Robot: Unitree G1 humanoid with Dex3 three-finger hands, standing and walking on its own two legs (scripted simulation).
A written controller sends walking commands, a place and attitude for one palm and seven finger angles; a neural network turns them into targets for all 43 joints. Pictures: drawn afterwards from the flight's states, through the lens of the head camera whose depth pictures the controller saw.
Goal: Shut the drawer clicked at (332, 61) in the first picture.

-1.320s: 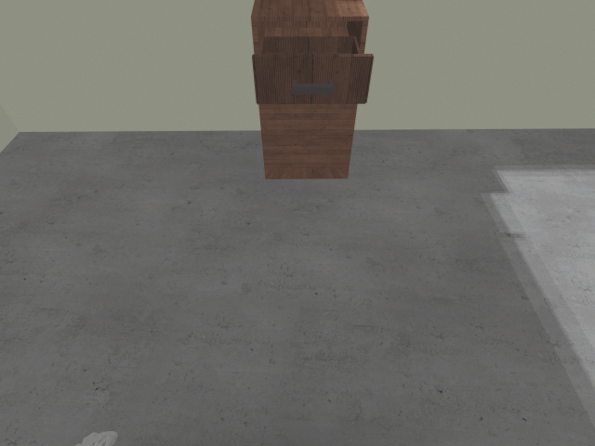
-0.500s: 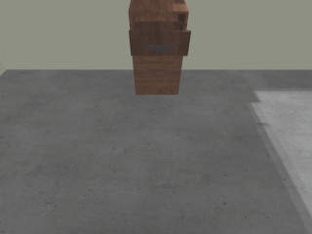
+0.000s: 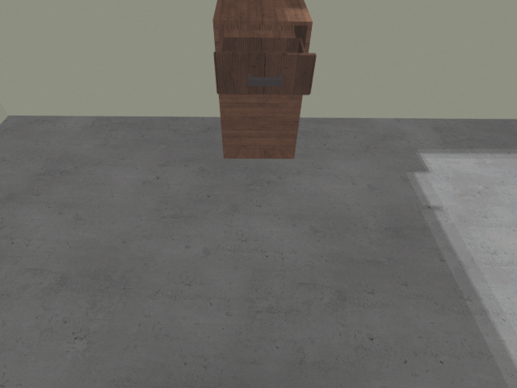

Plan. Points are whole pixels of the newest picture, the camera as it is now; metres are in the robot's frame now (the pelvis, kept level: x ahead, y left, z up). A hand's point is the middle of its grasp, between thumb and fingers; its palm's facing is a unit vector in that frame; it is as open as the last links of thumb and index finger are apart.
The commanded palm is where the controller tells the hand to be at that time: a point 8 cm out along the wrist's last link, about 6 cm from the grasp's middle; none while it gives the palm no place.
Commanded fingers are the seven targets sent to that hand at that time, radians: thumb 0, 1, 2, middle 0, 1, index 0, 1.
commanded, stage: look at it before walking up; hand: left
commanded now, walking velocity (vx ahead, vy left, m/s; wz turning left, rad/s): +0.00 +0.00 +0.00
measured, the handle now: (264, 78) +1.19 +0.05 -0.09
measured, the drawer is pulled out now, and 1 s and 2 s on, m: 0.30 0.30 0.30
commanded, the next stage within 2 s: walk to a spot facing it in 0.12 s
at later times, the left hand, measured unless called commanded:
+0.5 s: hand out of the picture +0.04 +0.20 -0.18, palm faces -0.07 -0.97 -0.23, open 7.4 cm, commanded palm none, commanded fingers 0.00 0.90 0.90 -0.20 -0.30 -0.20 -0.30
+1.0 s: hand out of the picture +0.14 +0.16 -0.19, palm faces -0.12 -0.98 -0.16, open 7.4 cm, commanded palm none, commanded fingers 0.00 0.90 0.90 -0.20 -0.30 -0.20 -0.30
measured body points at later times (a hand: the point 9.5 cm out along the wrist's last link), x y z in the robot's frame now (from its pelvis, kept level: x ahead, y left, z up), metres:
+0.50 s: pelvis +0.03 +0.00 -0.01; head +0.02 -0.01 +0.44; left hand +0.04 +0.25 -0.16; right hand +0.03 -0.26 -0.17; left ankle +0.01 +0.13 -0.75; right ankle +0.01 -0.10 -0.74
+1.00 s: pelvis +0.20 -0.01 -0.02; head +0.22 +0.00 +0.43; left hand +0.15 +0.21 -0.17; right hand +0.28 -0.26 -0.14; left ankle +0.35 +0.07 -0.73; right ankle +0.04 -0.10 -0.75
